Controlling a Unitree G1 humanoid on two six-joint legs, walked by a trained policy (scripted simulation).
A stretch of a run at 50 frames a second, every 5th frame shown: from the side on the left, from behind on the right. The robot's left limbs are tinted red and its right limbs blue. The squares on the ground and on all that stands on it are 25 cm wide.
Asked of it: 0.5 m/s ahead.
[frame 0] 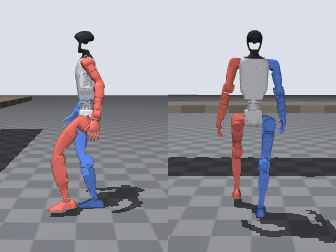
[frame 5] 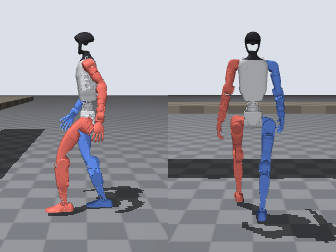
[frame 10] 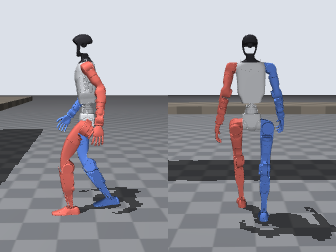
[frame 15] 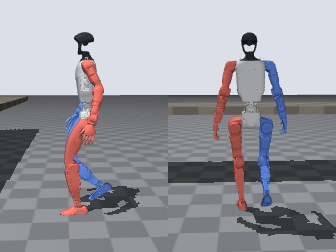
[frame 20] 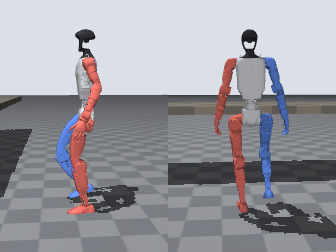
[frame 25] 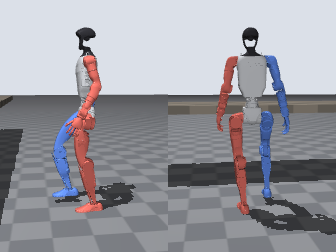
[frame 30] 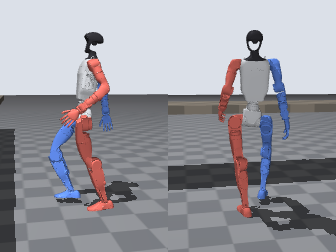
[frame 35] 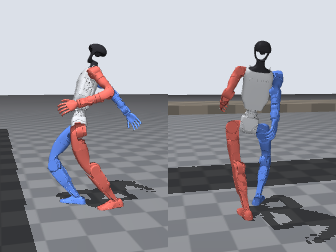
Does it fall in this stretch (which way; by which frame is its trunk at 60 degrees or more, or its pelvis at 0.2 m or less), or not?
no
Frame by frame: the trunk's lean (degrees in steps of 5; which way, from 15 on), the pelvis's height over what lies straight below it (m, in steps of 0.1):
0: 0, 0.8
5: 5, 0.8
10: 5, 0.8
15: 5, 0.8
20: 0, 0.8
25: 0, 0.8
30: 10, 0.8
35: 20 backward, 0.7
